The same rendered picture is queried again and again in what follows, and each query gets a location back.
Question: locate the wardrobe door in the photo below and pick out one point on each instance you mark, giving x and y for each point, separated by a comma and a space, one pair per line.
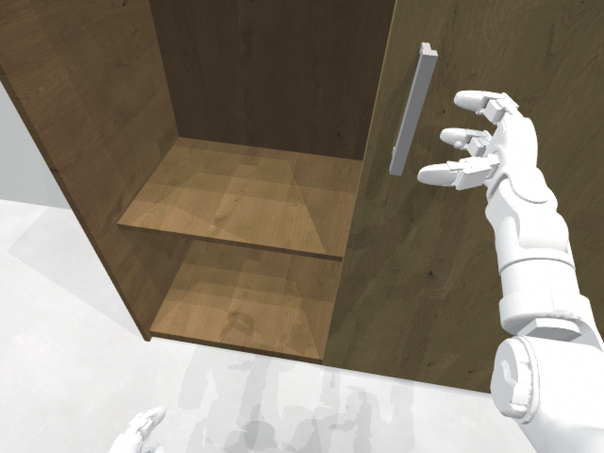
419, 288

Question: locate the right robot forearm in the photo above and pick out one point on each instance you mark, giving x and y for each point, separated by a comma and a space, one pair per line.
541, 296

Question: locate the right robot hand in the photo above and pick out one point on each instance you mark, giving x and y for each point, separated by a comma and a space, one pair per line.
514, 141

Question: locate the left robot hand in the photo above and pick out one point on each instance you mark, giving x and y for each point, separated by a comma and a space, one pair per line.
139, 428

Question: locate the robot right upper arm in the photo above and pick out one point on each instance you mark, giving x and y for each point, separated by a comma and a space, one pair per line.
554, 391

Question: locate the handle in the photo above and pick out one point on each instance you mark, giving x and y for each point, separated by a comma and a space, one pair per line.
419, 89

